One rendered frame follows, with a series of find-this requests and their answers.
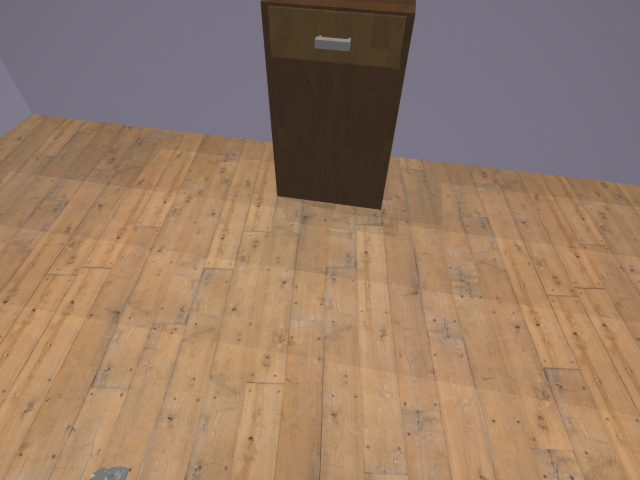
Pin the cabinet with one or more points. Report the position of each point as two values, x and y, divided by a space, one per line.
333 123

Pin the handle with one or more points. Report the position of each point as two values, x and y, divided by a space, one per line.
332 43

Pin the drawer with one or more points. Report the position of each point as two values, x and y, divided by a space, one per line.
376 39

